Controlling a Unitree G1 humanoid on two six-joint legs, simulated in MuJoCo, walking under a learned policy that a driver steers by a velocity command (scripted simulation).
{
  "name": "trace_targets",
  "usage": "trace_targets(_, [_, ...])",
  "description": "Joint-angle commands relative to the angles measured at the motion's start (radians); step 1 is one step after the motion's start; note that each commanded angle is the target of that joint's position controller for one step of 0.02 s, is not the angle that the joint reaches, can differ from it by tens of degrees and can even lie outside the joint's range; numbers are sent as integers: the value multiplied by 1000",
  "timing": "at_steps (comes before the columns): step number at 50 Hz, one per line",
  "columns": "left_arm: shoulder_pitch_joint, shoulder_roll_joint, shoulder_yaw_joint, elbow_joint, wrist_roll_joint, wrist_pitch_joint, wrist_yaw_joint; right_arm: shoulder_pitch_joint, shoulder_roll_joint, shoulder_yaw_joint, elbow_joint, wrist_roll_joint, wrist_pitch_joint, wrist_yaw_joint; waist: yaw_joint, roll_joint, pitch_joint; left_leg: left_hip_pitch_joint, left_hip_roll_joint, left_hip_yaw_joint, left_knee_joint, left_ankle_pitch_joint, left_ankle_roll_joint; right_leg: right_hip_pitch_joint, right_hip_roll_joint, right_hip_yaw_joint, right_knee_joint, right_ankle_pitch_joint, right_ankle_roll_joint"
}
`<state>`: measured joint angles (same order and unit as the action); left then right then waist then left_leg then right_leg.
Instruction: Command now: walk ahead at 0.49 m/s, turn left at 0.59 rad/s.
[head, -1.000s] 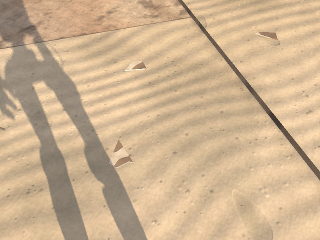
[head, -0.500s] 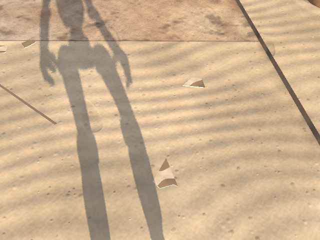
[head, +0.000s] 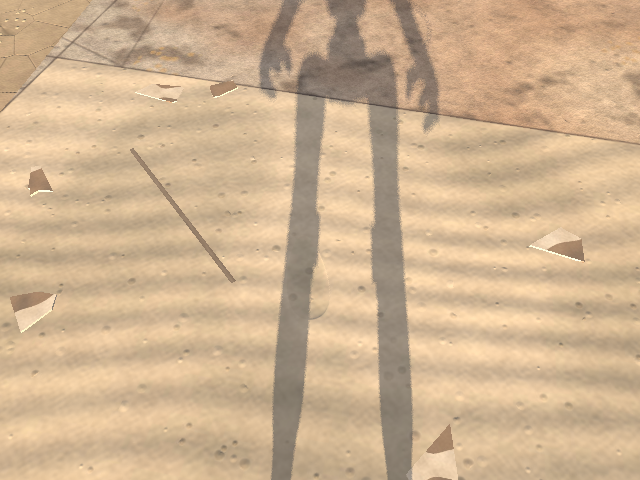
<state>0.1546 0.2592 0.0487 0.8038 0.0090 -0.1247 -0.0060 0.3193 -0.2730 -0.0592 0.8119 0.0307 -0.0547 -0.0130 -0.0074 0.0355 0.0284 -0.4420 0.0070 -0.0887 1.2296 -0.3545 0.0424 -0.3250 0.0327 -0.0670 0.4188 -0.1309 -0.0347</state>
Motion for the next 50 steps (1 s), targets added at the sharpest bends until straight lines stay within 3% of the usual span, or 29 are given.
trace_targets(1, [35, 86, 24, -20, 0, -14, -4, 28, -33, -14, -84, 5, 5, 5, 2, -109, -47, -184, 122, -27, -6, 58, -2, 170, -286, 262, -264, 28, -171])
trace_targets(5, [85, 134, 40, 25, -6, -22, -11, -55, -15, -2, -132, -13, 8, 4, 7, -70, -14, -255, 129, -38, -178, 158, -11, 172, -298, 172, -310, 128, -210])
trace_targets(8, [90, 153, 42, 37, -17, -9, -10, -149, -16, 9, -157, -17, -10, 22, 27, -70, 2, -233, 121, 13, -385, 312, -9, 189, -263, 79, -305, 175, -185])
trace_targets(10, [118, 169, 41, 48, -26, 1, -9, -227, -12, 16, -177, -17, -19, 35, 56, -75, 15, -185, 104, 70, -496, 362, -11, 188, -248, 43, -290, 160, -167])
trace_targets(13, [182, 195, 43, 79, -38, 19, -10, -310, -28, 16, -217, -7, -21, 48, 80, -97, 34, -175, 87, 92, -589, 304, 2, 265, -290, 59, -261, 127, -151])
trace_targets(15, [191, 207, 45, 93, -45, 35, -8, -314, -51, 9, -232, -9, -24, 53, 62, -115, 32, -145, 65, 110, -640, 224, 29, 322, -320, 66, -212, 177, -135])
trace_targets(16, [176, 215, 45, 95, -47, 42, -6, -266, -68, -1, -224, -12, -26, 54, 22, -123, 6, -57, 38, 134, -680, 218, 47, 325, -316, 51, -146, 289, -119])
trace_targets(17, [169, 207, 40, 96, -45, 48, -4, -151, -102, -23, -188, -19, -26, 50, -43, -112, -63, 114, -2, 164, -719, 237, 69, 304, -277, 7, 4, 445, -94])
trace_targets(18, [175, 172, 25, 90, -33, 48, 1, 22, -163, -54, -138, -20, -23, 40, -116, -83, -172, 371, 17, 124, -701, 258, 102, 189, -225, -40, 228, 443, -56])
trace_targets(19, [232, 77, -8, 49, -7, 32, -4, 164, -287, -81, -123, -39, -16, 25, -121, 144, -318, 742, 293, -294, -726, 216, 235, -179, -106, -73, 644, 65, 13])
trace_targets(20, [253, 62, -17, 58, -19, 6, -9, 186, -267, -71, -117, -25, -19, 28, -104, 231, -422, 826, 410, -659, -910, 134, 322, -376, -13, 84, 860, -434, 23])
trace_targets(21, [182, 153, 10, 43, -53, -7, -15, 134, -195, -48, -120, -27, -25, 35, -102, 138, -299, 734, 378, -551, -924, 121, 274, -476, -75, 140, 935, -393, 5])
trace_targets(22, [118, 151, 10, 22, -59, -9, -14, 60, -152, -35, -131, -25, -28, 37, -76, 101, -199, 602, 335, -392, -924, 183, 239, -483, -123, 120, 906, -303, -10])
trace_targets(23, [92, 138, 10, 23, -42, -3, -9, -12, -115, -24, -137, -25, -30, 42, -41, 38, -133, 467, 285, -281, -951, 258, 216, -440, -160, 113, 842, -226, -6])
trace_targets(24, [101, 133, 17, 28, -28, 10, -6, -57, -84, -17, -142, -28, -35, 45, -6, 49, -104, 375, 247, -206, -986, 299, 196, -376, -188, 123, 780, -170, -4])
trace_targets(25, [123, 115, 15, 34, -26, 25, -7, -76, -77, -16, -140, -31, -40, 47, 18, 61, -93, 316, 228, -169, -1022, 312, 194, -320, -196, 124, 754, -132, 3])
trace_targets(27, [132, 87, 13, 38, -22, 46, -4, -66, -91, -22, -120, -31, -56, 45, 38, 40, -75, 277, 217, -111, -1064, 392, 209, -307, -190, 117, 712, -78, 17])
trace_targets(29, [75, 81, 13, 18, -15, 54, 1, -33, -105, -27, -94, -32, -61, 36, 31, 18, -40, 288, 214, -70, -1087, 442, 213, -366, -190, 120, 622, -2, 32])
trace_targets(34, [-91, 51, 2, -29, -15, 42, -12, 36, -127, -31, -43, -26, -48, 13, -22, 25, 11, 330, 187, 14, -1110, 394, 173, -380, -155, 95, 313, 226, 36])
trace_targets(38, [-206, 52, -4, -69, -23, 33, -30, 102, -144, -36, 7, -17, -38, 7, -63, 26, 50, 412, 218, 22, -1090, 353, 165, -377, -125, 75, 180, 233, 21])
trace_targets(41, [-235, 67, -3, -95, -26, 24, -48, 109, -153, -41, 33, -11, -26, 1, -55, 35, 58, 499, 258, 11, -1034, 402, 147, -378, -114, 77, 124, 142, -17])
trace_targets(43, [-186, 91, 6, -88, -24, 19, -53, 88, -166, -45, 38, -10, -17, -2, -20, 53, 23, 527, 262, 15, -968, 557, 127, -278, -85, 50, 103, 72, -44])
trace_targets(44, [-108, 112, 19, -67, -22, 18, -50, 67, -174, -46, 37, -11, -11, -3, 27, 62, -27, 522, 240, 37, -875, 731, 110, -155, -48, 15, 88, 59, -63])
trace_targets(45, [51, 154, 43, -17, -19, 19, -42, 59, -157, -38, 34, -16, -5, -4, 98, 46, -122, 470, 184, 78, -688, 831, 84, 61, -19, -6, 86, 75, -90])
trace_targets(46, [234, 231, 65, 19, -11, 21, -30, 77, -119, -19, 13, -33, -4, -7, 154, -62, -272, 260, 124, 121, -371, 577, 46, 378, -193, 193, 114, 109, -154])
trace_targets(47, [293, 302, 79, 39, -6, 25, -34, 218, 26, 22, 8, -30, -28, 7, 76, -346, -401, -154, -75, 81, -15, -129, -25, 716, -418, 705, -14, -105, -327])
trace_targets(48, [285, 204, 54, 36, -23, 24, -34, 159, -80, 2, 22, -7, -52, 12, 121, -260, -397, -273, -43, -59, 112, -215, -12, 714, -411, 810, -114, -235, -308])
trace_targets(49, [204, 164, 41, 22, -23, 22, -30, 56, -134, -14, -9, 16, -65, 15, 112, -204, -241, -344, 12, -37, 124, -136, 4, 587, -381, 651, -125, -205, -255])
trace_targets(50, [126, 141, 33, 4, -19, 23, -28, -6, -130, -11, -24, 10, -69, 9, 82, -106, -164, -311, 69, -6, 75, -36, 9, 436, -347, 526, -141, -107, -225])
